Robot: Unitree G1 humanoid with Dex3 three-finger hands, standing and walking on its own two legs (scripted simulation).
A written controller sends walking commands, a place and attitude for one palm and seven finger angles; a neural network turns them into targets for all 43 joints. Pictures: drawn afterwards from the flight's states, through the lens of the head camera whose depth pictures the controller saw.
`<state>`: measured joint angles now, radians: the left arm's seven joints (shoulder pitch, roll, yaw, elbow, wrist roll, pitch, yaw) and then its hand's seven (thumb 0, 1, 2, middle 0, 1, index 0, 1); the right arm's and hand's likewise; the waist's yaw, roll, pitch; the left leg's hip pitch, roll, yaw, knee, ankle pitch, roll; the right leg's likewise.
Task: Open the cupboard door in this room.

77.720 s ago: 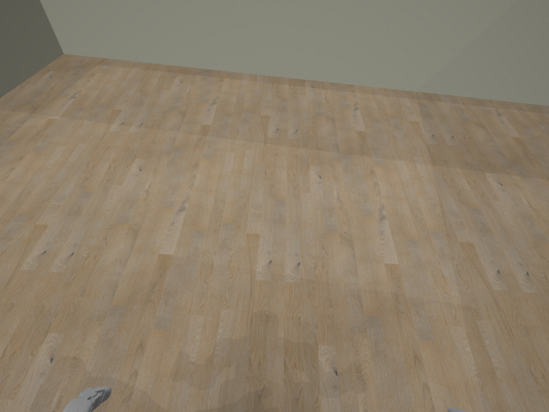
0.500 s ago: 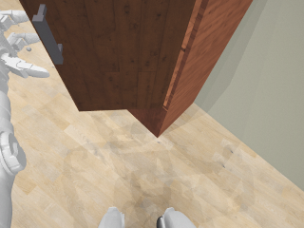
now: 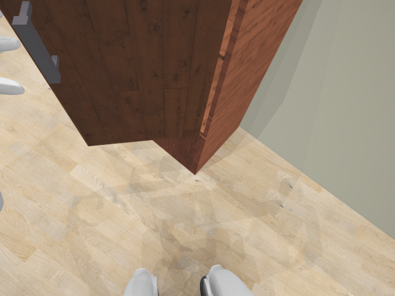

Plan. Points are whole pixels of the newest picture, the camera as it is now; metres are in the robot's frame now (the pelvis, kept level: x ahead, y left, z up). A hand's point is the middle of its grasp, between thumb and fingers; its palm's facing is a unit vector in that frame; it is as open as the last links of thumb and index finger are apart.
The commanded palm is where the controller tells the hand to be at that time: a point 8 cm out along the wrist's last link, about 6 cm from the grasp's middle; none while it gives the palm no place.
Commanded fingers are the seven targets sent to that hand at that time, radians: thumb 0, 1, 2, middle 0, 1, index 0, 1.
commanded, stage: move the hooked fingers beside the handle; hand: left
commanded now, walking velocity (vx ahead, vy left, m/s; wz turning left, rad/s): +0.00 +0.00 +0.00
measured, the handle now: (41, 45) +0.55 +0.22 +0.13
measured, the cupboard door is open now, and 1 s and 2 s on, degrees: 49 49 49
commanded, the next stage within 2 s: slide the fingers in behind the handle in 1.68 s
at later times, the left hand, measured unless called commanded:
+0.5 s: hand out of the picture +0.53 +0.28 +0.14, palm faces -0.03 -1.00 +0.01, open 14.0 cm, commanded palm +0.51 +0.31 +0.12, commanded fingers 0.00 -0.50 0.30 -0.30 -1.20 -0.30 -1.20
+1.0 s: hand out of the picture +0.50 +0.28 +0.14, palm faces +0.00 -1.00 -0.02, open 14.0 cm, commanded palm +0.51 +0.31 +0.12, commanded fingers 0.00 -0.50 0.30 -0.30 -1.20 -0.30 -1.20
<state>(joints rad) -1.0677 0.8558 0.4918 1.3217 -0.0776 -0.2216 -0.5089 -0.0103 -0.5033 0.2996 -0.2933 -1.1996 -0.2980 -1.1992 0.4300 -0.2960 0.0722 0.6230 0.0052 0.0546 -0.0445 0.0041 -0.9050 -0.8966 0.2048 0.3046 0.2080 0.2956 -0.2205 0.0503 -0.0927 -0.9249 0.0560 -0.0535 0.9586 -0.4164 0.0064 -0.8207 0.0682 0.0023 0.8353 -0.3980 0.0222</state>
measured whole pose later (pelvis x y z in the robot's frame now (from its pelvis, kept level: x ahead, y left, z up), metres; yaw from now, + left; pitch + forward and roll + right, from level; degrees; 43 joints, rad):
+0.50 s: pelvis +0.00 +0.01 +0.00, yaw +0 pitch +23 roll -6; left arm -1.05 0.80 0.49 1.22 -0.09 -0.22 -0.49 -0.01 -0.50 0.30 -0.30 -1.20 -0.30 -1.20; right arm 0.46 -0.28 0.07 0.63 -0.01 0.06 -0.03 0.00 -0.90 -0.90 0.21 0.30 0.21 0.30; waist -0.22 0.05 -0.11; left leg -0.95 0.05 -0.06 0.97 -0.42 0.02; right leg -0.83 0.06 0.00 0.82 -0.39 0.04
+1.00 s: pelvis -0.01 +0.00 +0.00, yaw +1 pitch +21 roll -5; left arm -1.07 0.85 0.47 1.31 -0.08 -0.23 -0.51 -0.01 -0.50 0.30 -0.30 -1.20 -0.30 -1.20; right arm 0.40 -0.31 0.07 0.61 0.01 0.05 -0.05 0.00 -0.91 -0.90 0.21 0.30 0.21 0.30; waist -0.21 0.04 -0.08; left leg -0.94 0.05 -0.07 0.98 -0.41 0.00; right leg -0.83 0.07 -0.01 0.86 -0.40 0.02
